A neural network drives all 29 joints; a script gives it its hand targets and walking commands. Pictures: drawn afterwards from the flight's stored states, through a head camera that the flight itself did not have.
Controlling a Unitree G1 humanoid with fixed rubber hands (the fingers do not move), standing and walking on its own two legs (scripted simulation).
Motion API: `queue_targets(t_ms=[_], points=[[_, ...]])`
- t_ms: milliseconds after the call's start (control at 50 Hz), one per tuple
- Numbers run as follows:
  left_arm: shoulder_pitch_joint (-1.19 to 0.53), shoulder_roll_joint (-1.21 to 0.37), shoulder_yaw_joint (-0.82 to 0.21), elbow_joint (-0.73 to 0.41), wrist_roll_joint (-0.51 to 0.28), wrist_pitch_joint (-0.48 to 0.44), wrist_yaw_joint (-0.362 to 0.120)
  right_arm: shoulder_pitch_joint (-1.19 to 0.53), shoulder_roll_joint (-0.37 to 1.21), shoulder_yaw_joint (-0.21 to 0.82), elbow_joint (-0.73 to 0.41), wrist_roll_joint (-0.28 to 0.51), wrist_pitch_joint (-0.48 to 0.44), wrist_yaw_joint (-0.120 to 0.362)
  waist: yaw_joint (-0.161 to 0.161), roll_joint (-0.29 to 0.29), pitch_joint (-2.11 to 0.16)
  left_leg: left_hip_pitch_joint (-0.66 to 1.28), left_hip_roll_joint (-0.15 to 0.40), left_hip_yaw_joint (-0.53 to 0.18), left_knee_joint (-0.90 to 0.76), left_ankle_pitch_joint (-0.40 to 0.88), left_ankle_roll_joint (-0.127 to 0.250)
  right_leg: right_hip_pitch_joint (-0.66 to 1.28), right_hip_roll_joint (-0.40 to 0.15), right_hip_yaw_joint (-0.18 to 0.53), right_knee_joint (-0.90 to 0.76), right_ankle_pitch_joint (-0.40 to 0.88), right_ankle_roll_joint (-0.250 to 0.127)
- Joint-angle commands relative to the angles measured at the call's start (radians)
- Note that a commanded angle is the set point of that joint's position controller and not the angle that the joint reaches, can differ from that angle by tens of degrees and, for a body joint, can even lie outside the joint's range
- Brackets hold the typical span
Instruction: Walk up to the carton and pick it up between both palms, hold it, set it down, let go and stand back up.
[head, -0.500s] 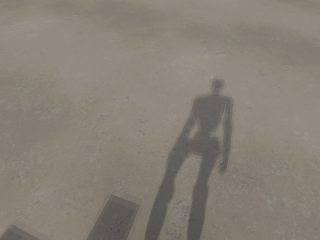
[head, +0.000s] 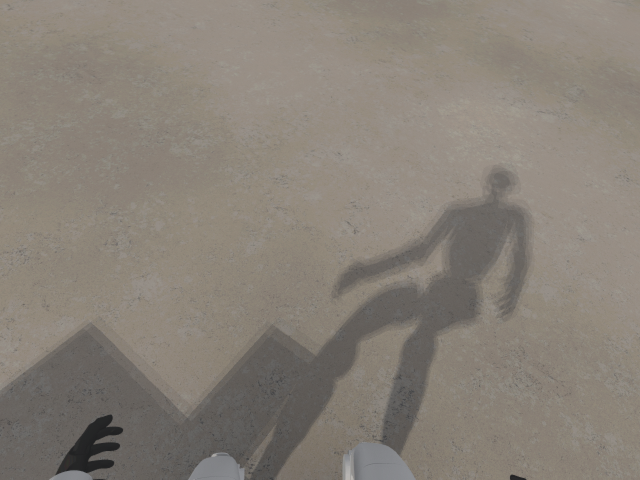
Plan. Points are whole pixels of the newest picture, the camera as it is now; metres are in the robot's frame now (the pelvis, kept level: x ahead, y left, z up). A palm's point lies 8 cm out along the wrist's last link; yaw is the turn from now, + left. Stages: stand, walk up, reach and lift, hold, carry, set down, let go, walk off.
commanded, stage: walk up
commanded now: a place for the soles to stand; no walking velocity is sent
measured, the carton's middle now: out of the picture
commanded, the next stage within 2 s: none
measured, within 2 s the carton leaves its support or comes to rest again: neither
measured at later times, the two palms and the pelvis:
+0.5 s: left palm out of the picture -0.19 +0.33 -0.08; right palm out of the picture +0.11 -0.16 -0.10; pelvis -0.09 +0.05 +0.02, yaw +31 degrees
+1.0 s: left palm out of the picture -0.34 +0.36 -0.10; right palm out of the picture +0.09 +0.05 -0.10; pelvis -0.15 +0.17 +0.01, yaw +59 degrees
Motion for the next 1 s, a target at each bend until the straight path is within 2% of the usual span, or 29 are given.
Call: queue_targets(t_ms=[0, 20, 80, 120, 140, 160, 180, 200, 220, 260, 320, 360, 460, 500, 540, 560, 580, 600, 620, 640, 660, 700, 740, 860, 880, 920, 940, 960, 980], points=[[0.111, 0.035, -0.016, -0.095, -0.055, -0.037, 0.008, -0.031, -0.252, -0.046, -0.112, -0.025, 0.007, -0.03, 0.037, 0.357, -0.158, 0.142, 0.143, -0.298, -0.332, 0.509, 0.265, -0.117, 0.097, 0.033, 0.082, 0.083, -0.005], [0.153, 0.052, -0.016, -0.079, -0.059, -0.051, 0.007, -0.048, -0.23, -0.031, -0.139, -0.035, 0.007, -0.022, 0.05, 0.335, -0.195, 0.149, 0.11, -0.27, -0.293, 0.556, 0.24, -0.055, 0.112, 0.009, -0.031, 0.178, -0.015], [0.17, 0.018, -0.028, -0.114, -0.05, -0.066, 0.003, 0.004, -0.2, -0.014, -0.155, -0.033, 0.002, 0.011, 0.014, 0.312, -0.252, 0.151, 0.103, -0.34, -0.308, 0.55, 0.232, 0.08, 0.179, -0.014, -0.234, 0.238, -0.027], [0.212, 0.0, -0.031, -0.133, -0.047, -0.063, 0.007, -0.011, -0.194, -0.007, -0.16, -0.026, 0.012, 0.02, 0.027, 0.29, -0.249, 0.089, 0.083, -0.396, -0.328, 0.391, 0.199, 0.183, 0.197, -0.006, -0.392, 0.306, -0.029], [0.258, -0.001, -0.027, -0.135, -0.041, -0.062, 0.01, -0.03, -0.193, 0.001, -0.164, -0.018, 0.017, 0.024, 0.053, 0.253, -0.249, 0.016, 0.064, -0.421, -0.332, 0.256, 0.163, 0.274, 0.197, -0.002, -0.5, 0.391, -0.035], [0.304, 0.021, -0.016, -0.138, -0.029, -0.063, 0.016, -0.025, -0.179, 0.012, -0.168, -0.008, 0.018, 0.026, 0.077, 0.181, -0.25, -0.111, 0.019, -0.416, -0.294, 0.071, 0.101, 0.39, 0.139, 0.059, -0.602, 0.403, -0.061], [0.333, 0.104, 0.0, -0.141, -0.008, -0.063, 0.021, 0.032, -0.122, 0.025, -0.17, -0.01, 0.018, 0.026, 0.076, -0.042, -0.251, -0.267, -0.092, -0.295, -0.069, -0.121, 0.015, 0.466, -0.151, 0.36, -0.759, 0.192, -0.116], [0.234, 0.184, 0.023, -0.161, -0.018, -0.061, 0.031, -0.01, -0.172, 0.005, -0.176, -0.048, 0.027, 0.014, 0.074, -0.096, -0.17, -0.317, -0.103, -0.155, 0.234, -0.194, -0.053, 0.249, -0.415, 0.564, -0.915, 0.104, -0.194], [0.166, 0.165, 0.02, -0.163, -0.016, -0.071, 0.038, -0.016, -0.245, -0.018, -0.156, -0.077, 0.031, 0.013, 0.054, -0.028, -0.116, -0.269, -0.014, -0.155, 0.372, -0.159, -0.068, 0.123, -0.419, 0.512, -0.934, 0.121, -0.217], [0.087, 0.084, -0.003, -0.159, -0.016, -0.099, 0.028, 0.047, -0.237, -0.03, -0.121, -0.078, 0.026, 0.032, -0.003, -0.007, -0.067, -0.218, 0.007, -0.15, 0.518, -0.048, -0.072, 0.047, -0.259, 0.253, -0.855, 0.266, -0.202], [0.1, 0.043, -0.005, -0.173, -0.009, -0.122, 0.024, 0.073, -0.182, -0.015, -0.078, -0.06, 0.016, 0.065, 0.002, -0.015, -0.11, -0.231, 0.025, -0.094, 0.574, 0.029, -0.083, 0.134, -0.182, 0.077, -0.772, 0.305, -0.176], [0.156, 0.07, 0.008, -0.16, 0.009, -0.125, 0.023, 0.01, -0.143, 0.007, -0.084, -0.039, 0.022, 0.076, 0.037, -0.04, -0.099, -0.258, 0.054, -0.06, 0.466, 0.028, -0.093, 0.197, -0.184, 0.032, -0.768, 0.264, -0.169], [0.297, 0.173, 0.044, -0.126, 0.049, -0.118, 0.019, -0.104, -0.123, 0.035, -0.111, -0.017, 0.015, 0.088, 0.114, -0.124, -0.115, -0.202, 0.119, 0.008, 0.203, -0.107, -0.092, 0.289, -0.283, -0.039, -0.786, 0.21, -0.218], [0.287, 0.202, 0.053, -0.13, 0.058, -0.109, 0.015, -0.104, -0.123, 0.034, -0.111, -0.009, 0.001, 0.092, 0.105, -0.143, -0.143, -0.109, 0.118, 0.041, 0.104, -0.136, -0.068, 0.271, -0.297, -0.094, -0.766, 0.192, -0.215], [0.246, 0.218, 0.057, -0.141, 0.066, -0.089, 0.011, -0.043, -0.121, 0.026, -0.087, -0.001, -0.015, 0.089, 0.064, -0.153, -0.18, 0.026, 0.087, 0.094, -0.007, -0.139, -0.031, 0.218, -0.295, -0.146, -0.729, 0.144, -0.189], [0.212, 0.212, 0.052, -0.143, 0.07, -0.076, 0.007, 0.025, -0.122, 0.017, -0.061, 0.003, -0.023, 0.08, 0.017, -0.116, -0.2, 0.126, 0.059, 0.134, -0.101, -0.094, -0.008, 0.167, -0.28, -0.183, -0.661, 0.104, -0.162], [0.214, 0.169, 0.036, -0.132, 0.075, -0.062, 0.001, 0.13, -0.137, -0.001, -0.01, 0.002, -0.029, 0.064, -0.034, 0.007, -0.238, 0.263, 0.004, 0.145, -0.199, -0.067, 0.012, 0.091, -0.221, -0.249, -0.476, 0.04, -0.119], [0.231, 0.096, 0.006, -0.126, 0.073, -0.048, -0.016, 0.238, -0.201, -0.02, 0.032, 0.01, -0.031, 0.04, -0.094, 0.234, -0.212, 0.327, 0.017, 0.001, -0.316, -0.053, 0.062, -0.041, -0.124, -0.302, -0.189, 0.005, -0.061], [0.17, 0.018, -0.017, -0.215, 0.034, -0.033, -0.045, 0.24, -0.326, -0.043, 0.008, 0.016, -0.029, 0.02, -0.114, 0.451, -0.116, 0.268, 0.21, -0.474, -0.479, -0.098, 0.164, -0.335, 0.03, -0.205, -0.011, -0.136, 0.007], [0.129, 0.037, -0.02, -0.254, -0.012, -0.027, -0.052, 0.168, -0.364, -0.049, 0.02, 0.023, -0.019, -0.001, -0.093, 0.411, -0.051, 0.143, 0.244, -0.541, -0.543, -0.203, 0.233, -0.328, 0.026, 0.01, 0.026, -0.101, 0.001], [0.161, 0.056, -0.013, -0.239, -0.029, -0.033, -0.052, 0.102, -0.334, -0.038, 0.004, 0.014, -0.014, -0.015, -0.053, 0.379, -0.043, 0.144, 0.209, -0.481, -0.533, -0.245, 0.232, -0.328, 0.027, 0.026, 0.033, -0.017, 0.0], [0.269, 0.074, -0.01, -0.172, -0.028, -0.062, -0.036, -0.003, -0.282, -0.025, -0.064, -0.009, -0.009, -0.018, 0.011, 0.366, -0.083, 0.152, 0.119, -0.358, -0.45, -0.12, 0.218, -0.266, 0.039, 0.005, -0.019, 0.165, 0.002], [0.33, 0.081, -0.006, -0.145, -0.012, -0.085, -0.027, -0.008, -0.212, -0.005, -0.097, -0.011, -0.018, 0.002, 0.028, 0.352, -0.149, 0.136, 0.074, -0.325, -0.387, 0.057, 0.222, -0.158, 0.074, -0.011, -0.056, 0.236, -0.002], [0.31, 0.042, -0.012, -0.21, -0.019, -0.091, -0.008, 0.053, -0.168, -0.004, -0.125, -0.024, -0.01, 0.03, 0.009, 0.297, -0.13, 0.034, 0.071, -0.509, -0.391, -0.004, 0.237, -0.006, 0.152, 0.022, -0.277, 0.278, -0.021], [0.326, 0.034, -0.012, -0.216, -0.018, -0.095, -0.005, 0.046, -0.162, -0.001, -0.132, -0.025, -0.008, 0.032, 0.021, 0.279, -0.13, -0.01, 0.056, -0.529, -0.391, -0.038, 0.222, 0.068, 0.163, 0.029, -0.344, 0.308, -0.026], [0.396, 0.019, -0.008, -0.21, -0.008, -0.105, 0.003, 0.006, -0.149, 0.014, -0.143, -0.017, -0.005, 0.036, 0.084, 0.212, -0.14, -0.171, -0.005, -0.522, -0.355, -0.186, 0.154, 0.32, 0.168, 0.038, -0.535, 0.449, -0.044], [0.431, 0.044, 0.002, -0.206, 0.003, -0.109, 0.01, 0.02, -0.125, 0.026, -0.147, -0.013, -0.007, 0.037, 0.106, 0.152, -0.151, -0.28, -0.056, -0.485, -0.289, -0.251, 0.091, 0.45, 0.09, 0.126, -0.619, 0.411, -0.073], [0.485, 0.103, 0.011, -0.193, 0.021, -0.109, 0.019, 0.106, -0.071, 0.042, -0.134, -0.021, -0.013, 0.037, 0.103, 0.01, -0.228, -0.357, -0.127, -0.367, -0.069, -0.318, 0.012, 0.568, -0.162, 0.381, -0.712, 0.146, -0.119], [0.415, 0.159, 0.029, -0.201, 0.012, -0.106, 0.041, 0.158, -0.089, 0.031, -0.125, -0.039, -0.011, 0.03, 0.063, -0.02, -0.165, -0.375, -0.174, -0.19, 0.222, -0.219, -0.041, 0.42, -0.391, 0.64, -0.878, -0.055, -0.197]])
